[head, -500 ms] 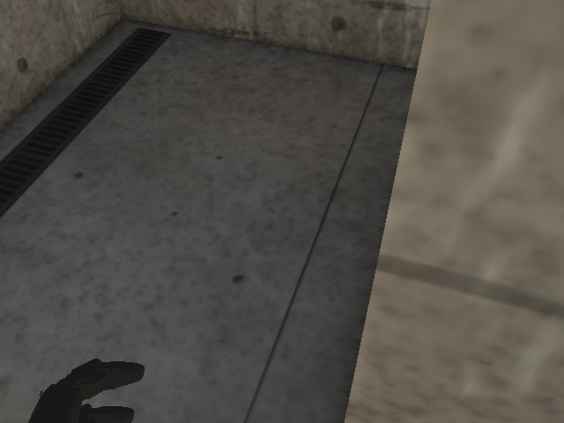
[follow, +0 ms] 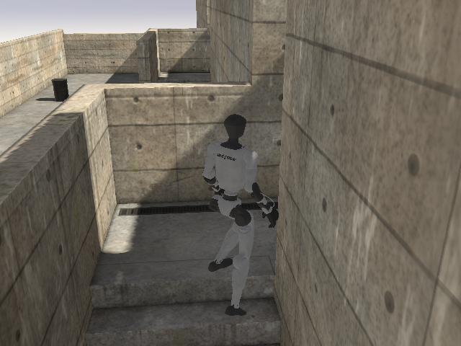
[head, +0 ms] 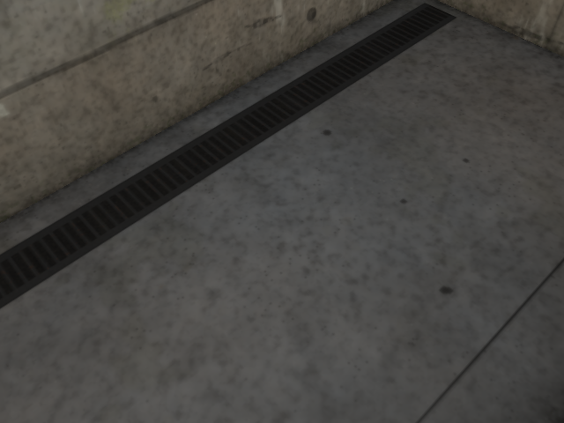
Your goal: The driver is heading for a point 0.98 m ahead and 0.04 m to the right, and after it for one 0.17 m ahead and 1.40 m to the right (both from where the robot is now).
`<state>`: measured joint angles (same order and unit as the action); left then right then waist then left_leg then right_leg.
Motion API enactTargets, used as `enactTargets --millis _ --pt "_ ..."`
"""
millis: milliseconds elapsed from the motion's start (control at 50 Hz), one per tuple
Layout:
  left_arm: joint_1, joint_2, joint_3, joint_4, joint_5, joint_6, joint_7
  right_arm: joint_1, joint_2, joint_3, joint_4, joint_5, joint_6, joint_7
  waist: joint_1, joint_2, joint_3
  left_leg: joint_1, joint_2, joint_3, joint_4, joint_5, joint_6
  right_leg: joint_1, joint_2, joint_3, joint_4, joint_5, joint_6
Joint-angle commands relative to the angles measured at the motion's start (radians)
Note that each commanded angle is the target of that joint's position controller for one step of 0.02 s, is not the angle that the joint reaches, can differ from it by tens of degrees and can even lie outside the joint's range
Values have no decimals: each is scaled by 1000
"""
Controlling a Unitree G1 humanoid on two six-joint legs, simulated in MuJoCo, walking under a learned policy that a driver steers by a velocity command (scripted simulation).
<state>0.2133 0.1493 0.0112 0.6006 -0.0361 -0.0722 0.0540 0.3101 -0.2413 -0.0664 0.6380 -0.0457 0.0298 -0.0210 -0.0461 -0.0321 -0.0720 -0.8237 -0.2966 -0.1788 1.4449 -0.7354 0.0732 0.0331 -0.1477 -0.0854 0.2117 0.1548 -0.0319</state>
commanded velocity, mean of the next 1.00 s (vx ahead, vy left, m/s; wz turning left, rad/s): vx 0.96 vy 0.00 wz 0.50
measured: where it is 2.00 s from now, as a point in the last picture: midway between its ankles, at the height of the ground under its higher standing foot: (218, 352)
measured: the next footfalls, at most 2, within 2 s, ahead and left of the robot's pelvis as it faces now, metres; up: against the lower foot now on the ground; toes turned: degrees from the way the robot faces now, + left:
right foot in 0.28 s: -0.05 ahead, -0.26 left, -0.01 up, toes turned +8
left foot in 0.34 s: +0.14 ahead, +0.06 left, +0.16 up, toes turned +1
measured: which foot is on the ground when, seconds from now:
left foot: down 0.00-0.20, up 0.22-0.32, down 0.34-1.00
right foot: down 0.00-0.06, up 0.08-0.26, down 0.28-0.40, up 0.42-0.48, down 0.50-0.54, up 0.56-0.64, down 0.66-0.78, up 0.80-1.00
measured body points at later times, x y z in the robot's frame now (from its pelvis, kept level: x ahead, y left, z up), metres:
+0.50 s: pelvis +0.07 -0.06 +0.01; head +0.11 -0.13 +0.46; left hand +0.17 +0.21 -0.05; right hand +0.21 -0.23 -0.15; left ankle +0.06 +0.06 -0.59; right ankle +0.01 -0.21 -0.55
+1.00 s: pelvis +0.14 -0.03 +0.07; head +0.19 -0.08 +0.52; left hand +0.40 +0.18 +0.08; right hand +0.19 -0.22 -0.10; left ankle +0.09 +0.06 -0.59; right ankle +0.15 -0.17 -0.45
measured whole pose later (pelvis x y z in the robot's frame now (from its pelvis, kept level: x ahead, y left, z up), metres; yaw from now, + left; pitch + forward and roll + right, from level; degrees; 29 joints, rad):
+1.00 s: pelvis +0.14 -0.03 +0.07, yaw +20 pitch +3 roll +4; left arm -0.09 0.08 -0.01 0.46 0.04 -0.07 -0.02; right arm 0.40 -0.15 0.01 0.87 -0.04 -0.10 -0.04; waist -0.16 0.07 0.02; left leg -0.53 -0.29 -0.16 1.04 -0.55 0.10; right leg -0.80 0.09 0.19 1.80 -0.83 -0.09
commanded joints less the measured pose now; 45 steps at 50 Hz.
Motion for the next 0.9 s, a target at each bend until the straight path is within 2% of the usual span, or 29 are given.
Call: enactTargets --millis 20,60,100,120,160,180,200,260,300,340,380,400,420,460,500,560,600,620,640,660,680,700,720,760,780,800,820,860,900 --pt "-213 259 61 -132 -4 -24 17 173 -70 -31 -74 29 -10 17 -197 -125 -279 254 -16 -42 -256 54 99 120 -29 -60 438 1510 -53" --pt "-209 263 66 -158 -36 -25 -43 128 -187 -33 -58 -4 -12 2 -167 44 -231 296 59 -313 -511 -4 202 -144 43 -36 708 928 -57" --pt "-325 103 23 -217 39 -17 -90 42 -285 -60 -37 18 7 -13 -100 278 -92 418 166 -783 -765 245 357 -636 257 144 1026 -425 -78" --pt "-332 60 -1 -230 67 -24 -120 25 -255 -52 -19 24 14 -36 -81 261 -13 275 185 -752 -720 446 382 -655 278 207 1197 -679 -80" --pt "-56 96 18 -192 55 -42 -123 -324 -125 -19 -130 -1 0 -63 145 120 127 -422 221 -638 -383 687 252 -297 125 494 985 -1148 -126" --pt "175 149 30 -145 39 -56 -101 -495 -26 16 -179 -6 -15 -59 321 0 95 -635 110 -314 -279 759 72 80 -1 460 364 -932 -109" --pt "369 163 46 -35 -35 -46 -75 -455 -15 8 -144 -27 -20 -70 366 30 -41 -525 72 -151 -151 439 48 349 -19 210 174 -46 -10" --pt "183 107 16 62 41 -27 -60 -332 -30 6 -126 1 -28 7 159 -120 33 -296 51 140 274 7 103 187 -80 -31 -99 396 -6" --pt "4 231 42 21 93 -58 -46 -97 -71 -2 -108 16 -35 12 -27 -138 -129 -232 104 158 255 -81 115 245 -217 21 283 1217 -46" --pt "-102 281 68 -14 7 -59 -50 85 -146 -3 -37 -36 -29 32 -118 -159 -264 196 74 204 -66 64 155 3 -203 -51 388 1321 -71" --pt "-139 262 63 -64 -54 -35 -62 61 -261 -49 -59 -29 -22 47 -174 127 -147 243 113 -321 -665 -264 252 -247 1 -53 702 945 -73" --pt "-267 241 64 -105 -39 -32 -68 112 -258 -55 -40 1 -28 29 -270 278 -23 305 188 -602 -977 -145 347 -536 158 -10 1069 190 -67" --pt "-335 198 52 -131 6 -31 -72 49 -283 -60 -12 20 -27 12 -223 299 -6 357 247 -809 -1038 34 433 -703 245 100 1352 -365 -51" --pt "-378 130 17 -186 49 -48 -74 51 -254 -56 36 41 -47 -17 -185 119 6 326 301 -745 -892 135 431 -820 220 218 1541 -612 -24" --pt "-468 149 29 -281 40 -48 -37 -7 -175 -50 58 1 -94 -53 -177 65 92 150 391 -874 -763 305 369 -917 136 468 1588 -947 -33" --pt "-256 176 40 -225 61 -26 -6 -105 -97 -42 39 8 -126 -85 -26 -349 -17 130 362 -689 -569 514 248 -690 43 578 1063 -1162 -2" --pt "146 75 37 -22 21 -66 -46 -313 8 -15 16 44 -118 -89 183 -688 28 -258 -25 -18 -133 576 99 13 23 301 156 -309 61" --pt "20 -1 29 11 -49 -38 -73 -178 2 -30 73 2 -109 -69 56 -492 92 -223 -46 74 -51 63 117 5 66 86 -69 128 66" --pt "-73 -26 17 10 -48 -20 -86 -144 -39 -43 62 -13 -97 -65 8 -389 143 -95 -108 119 -6 -33 110 -52 40 47 -335 273 73" --pt "-99 -12 13 35 -11 -9 -89 -134 -58 -52 18 37 -81 -50 -78 -335 133 -141 -158 194 185 -99 88 39 1 5 -247 666 85" --pt "-129 75 27 35 -5 -10 -74 -123 -64 -55 -21 73 -80 -39 -152 -260 66 -279 -153 203 317 -169 81 158 -46 11 52 1357 113" --pt "-128 161 54 43 53 -43 -79 -13 -120 -54 -42 102 -96 -46 -182 -303 -87 -394 -43 228 252 -234 95 461 -159 23 340 1661 65" --pt "-176 193 70 29 41 -36 -74 31 -130 -32 -29 95 -98 -44 -171 -264 -195 -300 21 249 188 -206 136 471 -175 -18 440 1817 35" --pt "-235 258 83 -18 -33 -13 -37 44 -174 -19 -43 3 -74 -12 -185 -80 -219 23 53 209 -175 -60 159 193 -170 -28 489 1757 -69" --pt "-276 311 96 -46 -102 3 -25 114 -198 -30 -35 -42 -70 28 -278 114 -161 102 54 -41 -558 -35 193 52 -79 -46 660 1517 -100" --pt "-268 326 120 -84 -130 19 -38 69 -230 -51 -37 -36 -66 52 -272 355 -115 86 86 -477 -884 0 310 -123 135 0 991 905 -102" --pt "-432 220 98 -159 -58 11 -68 8 -196 -38 -7 -17 -63 39 -253 474 -10 200 134 -728 -1026 207 384 -505 303 84 1295 -219 -101" --pt "-547 127 74 -205 23 -27 -91 18 -214 -44 33 27 -71 -18 -204 256 -93 347 222 -834 -909 235 454 -743 324 212 1770 -571 -53" --pt "-658 40 31 -290 75 -57 -72 163 -149 -30 143 19 -116 -45 -232 107 24 404 277 -796 -824 239 406 -1032 272 342 1863 -867 -49"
